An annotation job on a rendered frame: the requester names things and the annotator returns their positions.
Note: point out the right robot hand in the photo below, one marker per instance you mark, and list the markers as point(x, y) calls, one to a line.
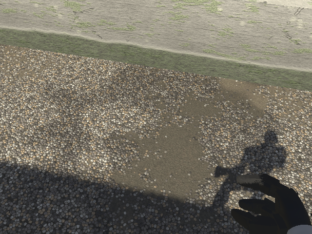
point(272, 218)

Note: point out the right robot forearm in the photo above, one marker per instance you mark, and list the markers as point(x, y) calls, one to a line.
point(301, 229)

